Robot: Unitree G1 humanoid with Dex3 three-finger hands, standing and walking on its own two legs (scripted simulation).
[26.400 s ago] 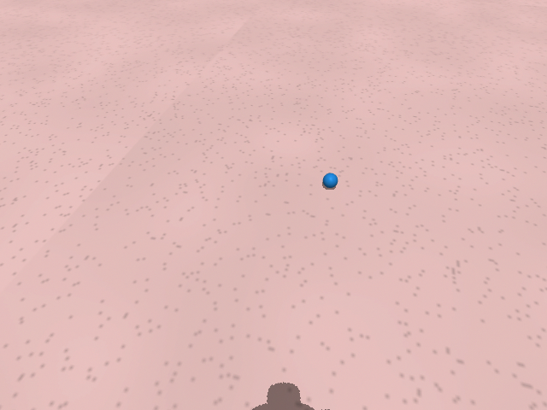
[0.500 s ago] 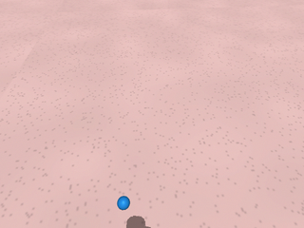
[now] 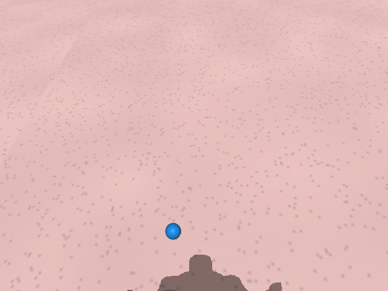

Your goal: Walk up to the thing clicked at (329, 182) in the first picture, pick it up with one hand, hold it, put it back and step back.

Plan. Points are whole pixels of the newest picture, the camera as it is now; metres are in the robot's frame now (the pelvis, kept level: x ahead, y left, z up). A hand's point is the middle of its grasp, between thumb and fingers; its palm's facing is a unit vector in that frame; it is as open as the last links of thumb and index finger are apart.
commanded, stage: walk up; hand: left
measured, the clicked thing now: (173, 231) +0.50 +0.19 -0.73
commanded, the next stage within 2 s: none
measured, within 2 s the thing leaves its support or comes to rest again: neither
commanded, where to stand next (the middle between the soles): +0.13 -0.02 m, yaw -5 degrees
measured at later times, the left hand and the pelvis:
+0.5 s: hand out of the picture +0.11 +0.30 -0.16, palm faces -0.01 -0.93 -0.36, open 7.4 cm; pelvis +0.03 +0.03 -0.01, yaw -1 degrees
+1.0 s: hand out of the picture +0.11 +0.29 -0.15, palm faces -0.06 -0.94 -0.34, open 7.4 cm; pelvis +0.02 +0.03 +0.00, yaw -2 degrees
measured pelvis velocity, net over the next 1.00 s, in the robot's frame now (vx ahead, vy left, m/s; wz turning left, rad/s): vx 0.02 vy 0.03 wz -0.04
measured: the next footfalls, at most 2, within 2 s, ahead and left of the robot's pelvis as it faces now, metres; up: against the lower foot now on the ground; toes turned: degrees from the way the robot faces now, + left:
left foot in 0.18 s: +0.05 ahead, +0.15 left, +0.00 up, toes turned -1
right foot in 0.50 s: +0.10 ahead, -0.10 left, +0.00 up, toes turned -1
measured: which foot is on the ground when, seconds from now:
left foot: up 0.00-0.16, down 0.18-1.00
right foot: down 0.00-0.20, up 0.22-0.48, down 0.50-1.00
